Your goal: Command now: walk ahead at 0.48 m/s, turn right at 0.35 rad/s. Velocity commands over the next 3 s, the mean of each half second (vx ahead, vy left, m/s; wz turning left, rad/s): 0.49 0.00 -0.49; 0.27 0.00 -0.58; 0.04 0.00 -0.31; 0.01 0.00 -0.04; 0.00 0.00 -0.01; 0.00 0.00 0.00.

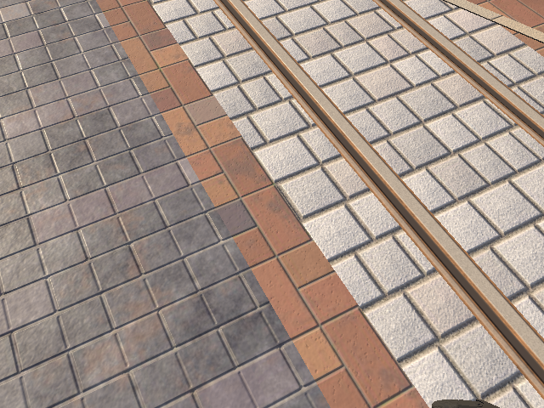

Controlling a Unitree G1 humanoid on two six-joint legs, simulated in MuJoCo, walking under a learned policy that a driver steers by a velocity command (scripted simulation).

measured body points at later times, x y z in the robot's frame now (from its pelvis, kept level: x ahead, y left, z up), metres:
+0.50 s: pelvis +0.27 -0.02 +0.01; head +0.31 -0.03 +0.46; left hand +0.52 +0.14 -0.11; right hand +0.15 -0.23 -0.14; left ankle +0.15 +0.09 -0.72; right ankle +0.39 -0.15 -0.70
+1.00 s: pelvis +0.47 -0.10 +0.02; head +0.51 -0.14 +0.46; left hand +0.65 +0.13 -0.11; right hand +0.49 -0.40 -0.10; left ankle +0.65 -0.04 -0.67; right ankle +0.40 -0.13 -0.72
